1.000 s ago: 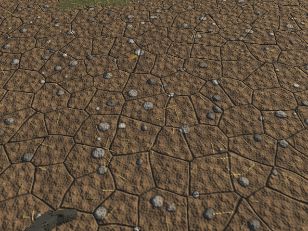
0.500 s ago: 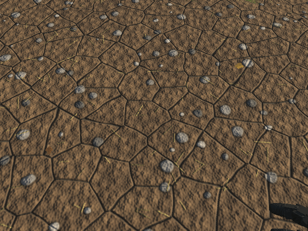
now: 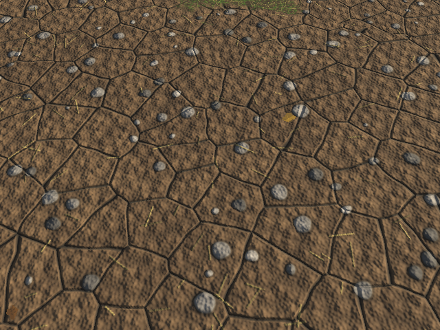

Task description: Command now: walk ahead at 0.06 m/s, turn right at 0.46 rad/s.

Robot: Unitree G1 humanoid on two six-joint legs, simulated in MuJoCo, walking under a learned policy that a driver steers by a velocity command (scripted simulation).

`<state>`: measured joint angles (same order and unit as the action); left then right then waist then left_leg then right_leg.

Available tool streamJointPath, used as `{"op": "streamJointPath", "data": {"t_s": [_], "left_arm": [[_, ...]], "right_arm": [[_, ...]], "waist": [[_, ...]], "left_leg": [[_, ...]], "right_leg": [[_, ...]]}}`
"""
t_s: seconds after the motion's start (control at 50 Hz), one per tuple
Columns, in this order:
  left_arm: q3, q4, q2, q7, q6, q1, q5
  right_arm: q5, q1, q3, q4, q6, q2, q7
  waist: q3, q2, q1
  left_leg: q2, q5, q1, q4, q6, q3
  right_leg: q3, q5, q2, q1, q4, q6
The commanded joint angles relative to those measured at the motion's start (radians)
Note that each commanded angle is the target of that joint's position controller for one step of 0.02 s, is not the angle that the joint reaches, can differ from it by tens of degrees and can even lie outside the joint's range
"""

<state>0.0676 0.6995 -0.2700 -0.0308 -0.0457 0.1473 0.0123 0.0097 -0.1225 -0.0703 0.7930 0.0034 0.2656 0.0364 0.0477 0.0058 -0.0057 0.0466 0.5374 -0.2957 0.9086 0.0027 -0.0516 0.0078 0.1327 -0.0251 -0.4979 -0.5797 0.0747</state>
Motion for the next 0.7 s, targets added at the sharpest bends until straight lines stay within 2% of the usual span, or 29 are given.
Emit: {"op": "streamJointPath", "data": {"t_s": [0.02,0.04,0.06,0.08,0.12,0.16,0.22,0.26,0.32,0.34,0.38,0.4,0.42,0.44,0.46,0.48,0.5,0.52,0.58,0.62,0.7], "left_arm": [[0.047,-0.084,-0.175,0.018,0.003,0.089,-0.005],[0.039,-0.091,-0.147,0.025,0.015,0.046,-0.024],[0.033,-0.099,-0.134,0.033,0.027,0.015,-0.031],[0.034,-0.106,-0.14,0.038,0.036,0.001,-0.022],[0.041,-0.12,-0.154,0.047,0.046,-0.001,-0.008],[0.049,-0.125,-0.171,0.059,0.049,0.015,-0.01],[0.054,-0.138,-0.18,0.07,0.059,0.007,-0.014],[0.054,-0.146,-0.179,0.072,0.067,0.001,-0.012],[0.055,-0.154,-0.175,0.069,0.078,0.005,-0.015],[0.055,-0.157,-0.175,0.069,0.082,0.002,-0.017],[0.053,-0.166,-0.171,0.071,0.092,-0.019,-0.031],[0.046,-0.168,-0.143,0.073,0.094,0.002,-0.033],[0.036,-0.198,-0.103,0.068,0.089,0.012,-0.035],[0.057,-0.2,-0.17,0.062,0.072,0.008,-0.023],[0.076,-0.173,-0.217,0.056,0.068,0.037,-0.021],[0.079,-0.142,-0.209,0.055,0.076,0.062,-0.026],[0.074,-0.124,-0.184,0.059,0.087,0.08,-0.025],[0.065,-0.122,-0.157,0.057,0.095,0.082,-0.026],[0.046,-0.16,-0.119,0.052,0.099,0.004,-0.042],[0.038,-0.183,-0.107,0.049,0.098,-0.04,-0.039],[0.026,-0.201,-0.096,0.031,0.098,-0.047,-0.033]], "right_arm": [[-0.02,-0.036,-0.015,-0.083,0.009,0.109,-0.019],[-0.014,-0.014,-0.018,-0.075,-0.003,0.105,-0.01],[-0.003,0.007,-0.024,-0.08,-0.014,0.115,0.001],[-0.003,0.006,-0.025,-0.086,-0.023,0.107,0.004],[-0.007,-0.015,-0.019,-0.081,-0.025,0.079,0.01],[-0.009,-0.011,-0.016,-0.078,-0.021,0.072,0.017],[-0.008,0.008,-0.016,-0.081,-0.018,0.077,0.018],[-0.011,0.016,-0.018,-0.084,-0.01,0.084,0.014],[-0.017,0.011,-0.021,-0.087,0.009,0.092,0.0],[-0.019,-0.002,-0.023,-0.085,0.016,0.095,-0.006],[-0.021,-0.072,-0.031,-0.065,0.027,0.102,-0.018],[-0.009,-0.108,-0.047,-0.058,0.028,0.151,-0.018],[0.017,-0.091,-0.068,-0.063,0.018,0.254,-0.011],[0.047,-0.066,-0.062,-0.085,0.019,0.222,-0.012],[0.039,-0.004,-0.047,-0.117,0.021,0.168,-0.006],[0.021,0.039,-0.038,-0.129,0.018,0.131,0.0],[0.004,0.051,-0.032,-0.135,0.015,0.113,0.005],[-0.004,0.043,-0.026,-0.136,0.012,0.107,0.009],[0.006,-0.019,-0.028,-0.131,-0.005,0.123,0.02],[0.007,-0.058,-0.036,-0.125,-0.011,0.149,0.024],[-0.003,-0.039,-0.055,-0.132,-0.017,0.199,0.013]], "waist": [[-0.332,0.093,-0.032],[-0.245,0.005,-0.014],[-0.19,0.001,-0.002],[-0.17,0.045,0.018],[-0.168,0.102,0.023],[-0.189,0.112,0.011],[-0.193,0.128,-0.004],[-0.184,0.148,-0.011],[-0.179,0.166,-0.02],[-0.177,0.171,-0.015],[-0.169,0.163,0.03],[-0.176,0.098,0.03],[-0.136,-0.199,-0.018],[-0.125,-0.3,0.0],[-0.12,-0.208,-0.02],[-0.111,-0.149,-0.036],[-0.103,-0.128,-0.033],[-0.091,-0.126,-0.022],[-0.079,-0.157,0.024],[-0.097,-0.179,0.054],[-0.119,-0.202,0.058]], "left_leg": [[0.0,0.045,-0.364,0.448,-0.023,0.175],[-0.033,-0.017,-0.374,0.385,-0.032,0.16],[-0.053,-0.066,-0.349,0.306,-0.04,0.155],[-0.048,-0.104,-0.29,0.25,-0.046,0.141],[-0.025,-0.136,-0.247,0.138,-0.063,0.125],[-0.02,-0.16,-0.232,0.052,-0.078,0.136],[-0.019,-0.203,-0.2,-0.041,-0.086,0.152],[-0.016,-0.206,-0.176,-0.097,-0.084,0.157],[-0.007,-0.19,-0.136,-0.204,-0.067,0.158],[-0.003,-0.195,-0.109,-0.26,-0.057,0.153],[-0.005,-0.309,0.026,-0.472,-0.024,0.127],[-0.115,-0.346,0.138,-0.54,0.015,0.201],[-0.326,-0.436,0.193,-0.597,0.143,0.442],[-0.451,-0.554,0.129,-0.635,0.266,0.593],[-0.43,-0.594,0.115,-0.609,0.259,0.514],[-0.358,-0.597,0.111,-0.583,0.206,0.402],[-0.312,-0.59,0.135,-0.567,0.174,0.334],[-0.3,-0.634,0.14,-0.563,0.174,0.291],[-0.275,-0.658,0.205,-0.574,0.191,0.199],[-0.304,-0.678,0.268,-0.569,0.206,0.19],[-0.338,-0.7,0.215,-0.565,0.211,0.128]], "right_leg": [[-0.503,-0.457,0.332,0.538,0.19,0.268],[-0.435,-0.302,0.284,0.434,0.217,0.215],[-0.399,-0.186,0.248,0.334,0.242,0.184],[-0.373,-0.127,0.206,0.254,0.261,0.164],[-0.35,-0.112,0.168,0.22,0.27,0.151],[-0.363,-0.083,0.165,0.231,0.262,0.151],[-0.401,0.063,0.153,0.212,0.264,0.137],[-0.436,0.122,0.147,0.205,0.265,0.131],[-0.494,0.11,0.146,0.236,0.243,0.125],[-0.51,0.086,0.143,0.242,0.231,0.121],[-0.502,0.068,0.102,0.201,0.182,0.085],[-0.453,0.167,0.049,0.115,0.099,0.038],[-0.242,0.376,-0.105,-0.091,-0.111,-0.027],[-0.172,0.487,-0.118,-0.155,-0.367,-0.077],[-0.185,0.426,-0.073,-0.146,-0.515,-0.098],[-0.167,0.366,-0.064,-0.14,-0.574,-0.114],[-0.155,0.315,-0.058,-0.161,-0.632,-0.131],[-0.144,0.291,-0.053,-0.177,-0.684,-0.146],[-0.073,0.236,-0.021,-0.204,-0.593,-0.174],[-0.058,0.244,0.011,-0.193,-0.491,-0.186],[0.007,0.28,0.048,-0.017,-0.289,-0.164]]}}
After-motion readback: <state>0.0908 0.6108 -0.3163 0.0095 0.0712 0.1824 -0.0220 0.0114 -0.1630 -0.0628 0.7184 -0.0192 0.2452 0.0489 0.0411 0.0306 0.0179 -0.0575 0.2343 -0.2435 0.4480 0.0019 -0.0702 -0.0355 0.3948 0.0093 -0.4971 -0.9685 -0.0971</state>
